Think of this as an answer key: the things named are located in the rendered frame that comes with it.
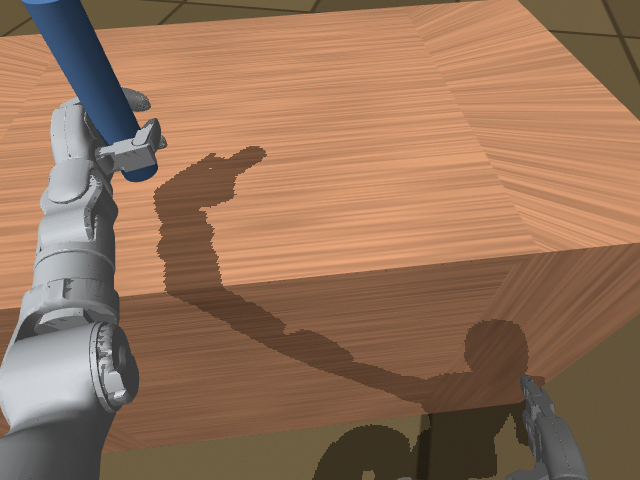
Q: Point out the can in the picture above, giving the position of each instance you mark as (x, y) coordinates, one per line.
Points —
(69, 34)

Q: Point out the left robot arm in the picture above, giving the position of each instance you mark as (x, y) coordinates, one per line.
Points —
(68, 367)

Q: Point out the right robot hand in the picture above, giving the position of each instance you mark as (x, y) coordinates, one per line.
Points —
(549, 437)

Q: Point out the left robot hand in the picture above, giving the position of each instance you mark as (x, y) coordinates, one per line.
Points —
(74, 136)

